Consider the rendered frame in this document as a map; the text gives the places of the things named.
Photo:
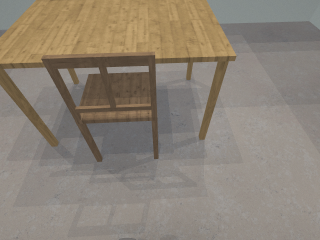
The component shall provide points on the chair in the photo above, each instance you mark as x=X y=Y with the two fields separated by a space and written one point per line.
x=109 y=97

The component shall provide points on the table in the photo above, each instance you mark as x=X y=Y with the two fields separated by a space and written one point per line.
x=178 y=31

